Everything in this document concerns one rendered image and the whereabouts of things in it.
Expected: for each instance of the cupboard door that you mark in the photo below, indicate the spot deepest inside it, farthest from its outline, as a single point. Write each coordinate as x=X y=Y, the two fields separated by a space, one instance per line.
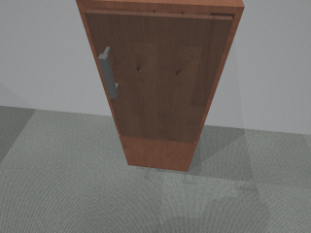
x=165 y=65

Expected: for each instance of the handle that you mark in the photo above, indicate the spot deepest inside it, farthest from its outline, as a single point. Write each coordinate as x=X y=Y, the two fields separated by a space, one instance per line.
x=107 y=73

